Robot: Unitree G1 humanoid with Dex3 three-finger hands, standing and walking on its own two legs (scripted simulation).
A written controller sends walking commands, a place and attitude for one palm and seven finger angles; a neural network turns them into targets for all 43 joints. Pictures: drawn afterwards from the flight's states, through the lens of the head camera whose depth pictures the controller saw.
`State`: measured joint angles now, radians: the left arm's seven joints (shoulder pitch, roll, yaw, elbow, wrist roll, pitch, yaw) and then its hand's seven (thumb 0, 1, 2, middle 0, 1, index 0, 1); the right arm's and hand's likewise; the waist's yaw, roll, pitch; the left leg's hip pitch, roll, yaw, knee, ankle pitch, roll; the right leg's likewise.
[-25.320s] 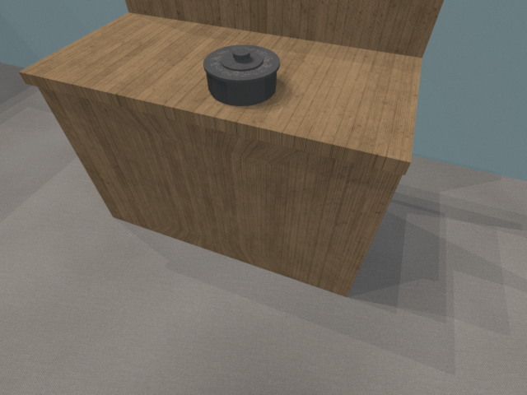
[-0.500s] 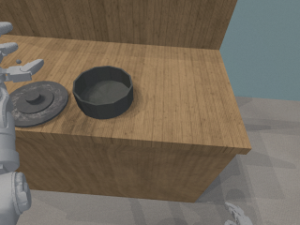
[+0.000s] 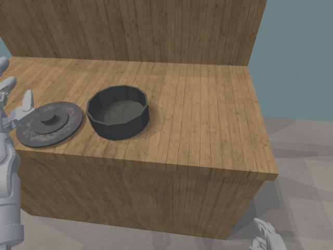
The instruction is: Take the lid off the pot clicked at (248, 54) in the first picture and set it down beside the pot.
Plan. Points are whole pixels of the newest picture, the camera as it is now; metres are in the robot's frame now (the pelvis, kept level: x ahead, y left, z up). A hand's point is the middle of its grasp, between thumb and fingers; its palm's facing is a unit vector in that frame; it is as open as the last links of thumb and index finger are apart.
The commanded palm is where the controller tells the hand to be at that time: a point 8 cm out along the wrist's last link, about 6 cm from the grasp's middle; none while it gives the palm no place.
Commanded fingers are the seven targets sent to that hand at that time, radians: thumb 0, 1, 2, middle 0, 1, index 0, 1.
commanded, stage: draw the hand back to the body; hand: left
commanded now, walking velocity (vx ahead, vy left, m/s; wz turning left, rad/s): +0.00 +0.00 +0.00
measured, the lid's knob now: (47, 117) +0.48 +0.44 +0.03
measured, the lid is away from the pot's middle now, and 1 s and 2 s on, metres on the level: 0.23 0.23 0.23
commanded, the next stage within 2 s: step back with the hand held close in 0.96 s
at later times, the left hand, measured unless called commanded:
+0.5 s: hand (15, 149) +0.22 +0.28 +0.21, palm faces +0.50 -0.83 -0.25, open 7.5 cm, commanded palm +0.16 +0.30 +0.22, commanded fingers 0.00 0.90 0.90 -0.20 -0.30 -0.20 -0.30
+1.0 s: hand out of the picture +0.15 +0.26 +0.20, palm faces +0.46 -0.83 -0.33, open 7.4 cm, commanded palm +0.09 +0.30 +0.21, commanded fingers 0.00 0.90 0.90 -0.20 -0.30 -0.20 -0.30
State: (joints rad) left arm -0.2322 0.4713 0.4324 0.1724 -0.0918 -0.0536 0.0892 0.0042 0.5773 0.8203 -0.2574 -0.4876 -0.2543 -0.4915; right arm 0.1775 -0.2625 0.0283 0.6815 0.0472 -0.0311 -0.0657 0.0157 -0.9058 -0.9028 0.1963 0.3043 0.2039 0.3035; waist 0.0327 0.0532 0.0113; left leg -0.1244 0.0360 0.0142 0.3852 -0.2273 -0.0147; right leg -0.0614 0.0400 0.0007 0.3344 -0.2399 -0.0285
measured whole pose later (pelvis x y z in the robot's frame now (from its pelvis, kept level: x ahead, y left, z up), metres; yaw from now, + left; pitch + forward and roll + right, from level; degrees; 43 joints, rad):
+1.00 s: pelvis -0.03 +0.02 +0.00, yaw +1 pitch -7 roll -1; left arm 0.43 0.34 0.33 -0.52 -0.09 -0.10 0.08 0.01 0.88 0.90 -0.21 -0.30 -0.21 -0.31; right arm 0.17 -0.20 0.04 0.67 -0.01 -0.12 -0.07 0.02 -0.90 -0.90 0.20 0.30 0.21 0.30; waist 0.08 0.06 0.03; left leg -0.07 0.02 0.00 0.39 -0.20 0.01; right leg 0.02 0.02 -0.02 0.31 -0.20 -0.01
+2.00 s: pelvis -0.12 +0.05 -0.02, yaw +2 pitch +1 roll -3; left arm 0.55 0.44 0.47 -0.68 -0.04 -0.27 0.13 0.01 0.88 0.90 -0.21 -0.30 -0.21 -0.31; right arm 0.27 -0.19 -0.01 0.55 0.00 -0.11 -0.07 0.02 -0.90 -0.90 0.20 0.30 0.21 0.30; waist -0.02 0.01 -0.02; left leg -0.48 0.00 0.01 0.59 -0.13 0.05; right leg -0.27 0.05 0.01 0.58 -0.30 0.00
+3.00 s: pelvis -0.30 +0.11 -0.01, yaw -3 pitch +0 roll -1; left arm 0.54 0.43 0.42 -0.66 -0.06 -0.20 0.12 0.01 0.88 0.90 -0.21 -0.30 -0.21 -0.31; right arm 0.31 -0.20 -0.01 0.69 0.00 -0.05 -0.06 0.02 -0.90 -0.90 0.20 0.30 0.21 0.30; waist 0.02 -0.04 -0.11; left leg -0.46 0.01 0.02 0.88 -0.40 0.02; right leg -0.17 0.04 -0.04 0.48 -0.31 -0.05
